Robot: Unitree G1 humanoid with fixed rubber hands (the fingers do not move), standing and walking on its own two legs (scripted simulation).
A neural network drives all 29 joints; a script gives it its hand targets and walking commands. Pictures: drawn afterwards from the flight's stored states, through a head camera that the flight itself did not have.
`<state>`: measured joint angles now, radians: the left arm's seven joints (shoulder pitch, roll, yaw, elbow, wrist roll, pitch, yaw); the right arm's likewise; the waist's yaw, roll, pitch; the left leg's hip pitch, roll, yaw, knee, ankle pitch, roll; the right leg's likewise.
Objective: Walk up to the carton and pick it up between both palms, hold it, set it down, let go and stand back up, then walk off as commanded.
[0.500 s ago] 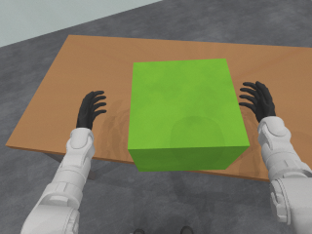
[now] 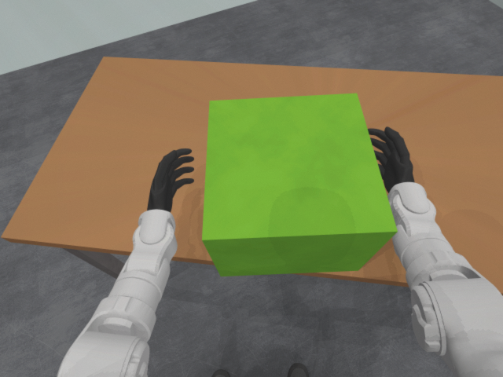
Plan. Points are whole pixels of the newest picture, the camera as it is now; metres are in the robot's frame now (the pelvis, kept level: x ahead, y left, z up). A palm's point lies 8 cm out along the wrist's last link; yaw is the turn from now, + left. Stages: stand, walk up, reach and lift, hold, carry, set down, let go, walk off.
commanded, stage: reach and lift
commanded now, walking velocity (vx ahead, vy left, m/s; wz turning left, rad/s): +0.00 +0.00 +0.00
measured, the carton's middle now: (286, 188) +0.43 -0.01 -0.01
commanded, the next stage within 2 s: none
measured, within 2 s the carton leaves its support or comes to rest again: leaves its support in 1.32 s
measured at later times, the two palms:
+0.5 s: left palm (178, 200) +0.37 +0.17 +0.02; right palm (394, 176) +0.44 -0.19 +0.03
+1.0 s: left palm (182, 203) +0.37 +0.16 +0.01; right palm (395, 183) +0.42 -0.19 +0.03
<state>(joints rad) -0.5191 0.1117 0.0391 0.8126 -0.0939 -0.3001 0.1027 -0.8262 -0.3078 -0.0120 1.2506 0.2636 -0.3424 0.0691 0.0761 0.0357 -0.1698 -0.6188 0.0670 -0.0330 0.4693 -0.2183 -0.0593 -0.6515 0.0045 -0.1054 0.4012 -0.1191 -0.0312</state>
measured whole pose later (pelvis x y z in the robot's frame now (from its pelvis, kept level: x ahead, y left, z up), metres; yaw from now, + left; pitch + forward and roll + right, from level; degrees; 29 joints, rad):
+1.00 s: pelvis +0.00 +0.00 +0.00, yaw +0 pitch +20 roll -1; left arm -0.54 0.00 0.16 0.94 0.03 -0.45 0.14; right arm -0.82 -0.24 -0.10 1.31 0.04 -0.43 0.00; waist 0.03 0.03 -0.17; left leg -0.59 0.07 -0.03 0.47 -0.22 -0.06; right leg -0.62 0.00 -0.11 0.40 -0.12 -0.03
